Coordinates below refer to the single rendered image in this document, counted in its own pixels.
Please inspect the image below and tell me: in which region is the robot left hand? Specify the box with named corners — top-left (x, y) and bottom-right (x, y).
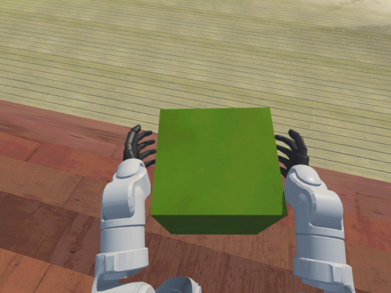
top-left (123, 125), bottom-right (156, 168)

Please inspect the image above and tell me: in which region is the right robot forearm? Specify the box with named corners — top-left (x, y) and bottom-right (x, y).
top-left (284, 165), bottom-right (356, 293)

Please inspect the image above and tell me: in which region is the robot right hand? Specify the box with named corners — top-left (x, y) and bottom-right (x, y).
top-left (275, 129), bottom-right (309, 179)

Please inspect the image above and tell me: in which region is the carton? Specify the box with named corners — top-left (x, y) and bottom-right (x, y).
top-left (150, 107), bottom-right (288, 234)

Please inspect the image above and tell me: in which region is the left robot forearm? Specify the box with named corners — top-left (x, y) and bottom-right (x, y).
top-left (91, 159), bottom-right (152, 293)

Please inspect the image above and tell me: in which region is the left robot thigh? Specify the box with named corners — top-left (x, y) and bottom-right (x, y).
top-left (155, 277), bottom-right (202, 293)

